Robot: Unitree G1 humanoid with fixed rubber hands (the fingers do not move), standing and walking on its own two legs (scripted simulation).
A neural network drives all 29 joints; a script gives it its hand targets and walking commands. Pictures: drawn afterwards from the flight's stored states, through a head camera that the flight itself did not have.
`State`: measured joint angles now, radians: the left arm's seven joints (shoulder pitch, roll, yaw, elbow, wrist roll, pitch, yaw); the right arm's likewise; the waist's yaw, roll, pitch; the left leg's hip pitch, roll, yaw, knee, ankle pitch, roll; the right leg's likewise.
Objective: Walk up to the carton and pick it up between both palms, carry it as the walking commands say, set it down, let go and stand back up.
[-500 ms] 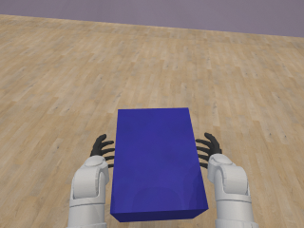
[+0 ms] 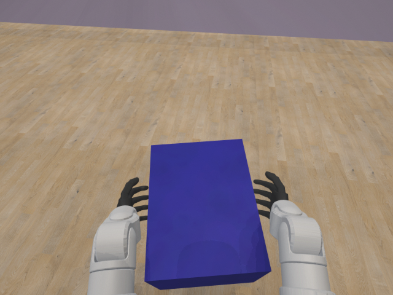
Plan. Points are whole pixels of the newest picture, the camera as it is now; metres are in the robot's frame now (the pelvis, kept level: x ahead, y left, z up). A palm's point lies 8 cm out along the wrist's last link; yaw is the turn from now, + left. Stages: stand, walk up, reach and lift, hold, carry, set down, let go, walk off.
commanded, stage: carry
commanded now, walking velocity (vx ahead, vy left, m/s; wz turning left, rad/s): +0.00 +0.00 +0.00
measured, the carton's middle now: (201, 213) +0.33 +0.00 -0.02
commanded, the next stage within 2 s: none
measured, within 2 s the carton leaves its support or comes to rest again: neither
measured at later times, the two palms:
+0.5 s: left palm (128, 215) +0.28 +0.15 +0.05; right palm (280, 208) +0.29 -0.15 +0.06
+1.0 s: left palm (130, 217) +0.28 +0.14 +0.05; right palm (281, 211) +0.28 -0.16 +0.06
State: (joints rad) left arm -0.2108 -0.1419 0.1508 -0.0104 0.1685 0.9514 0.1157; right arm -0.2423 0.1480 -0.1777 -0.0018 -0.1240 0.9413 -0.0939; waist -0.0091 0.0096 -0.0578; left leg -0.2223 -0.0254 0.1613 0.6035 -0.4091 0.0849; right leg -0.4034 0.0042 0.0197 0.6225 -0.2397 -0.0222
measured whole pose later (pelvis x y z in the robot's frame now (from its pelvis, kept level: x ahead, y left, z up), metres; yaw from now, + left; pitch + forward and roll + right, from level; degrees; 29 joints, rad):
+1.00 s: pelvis +0.00 -0.01 +0.00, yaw +0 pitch +1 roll +0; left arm -0.20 -0.14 0.14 0.02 0.17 0.91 0.11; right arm -0.22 0.14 -0.18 0.03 -0.12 0.87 -0.08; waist -0.01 0.00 -0.06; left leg -0.22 -0.02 0.16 0.60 -0.40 0.08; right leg -0.41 0.00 0.02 0.63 -0.24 -0.02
